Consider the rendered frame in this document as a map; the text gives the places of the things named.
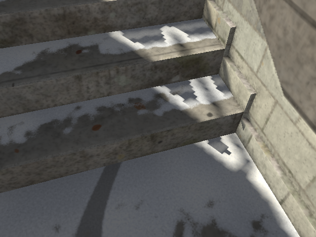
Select stairs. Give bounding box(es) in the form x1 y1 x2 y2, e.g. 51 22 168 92
0 0 244 194

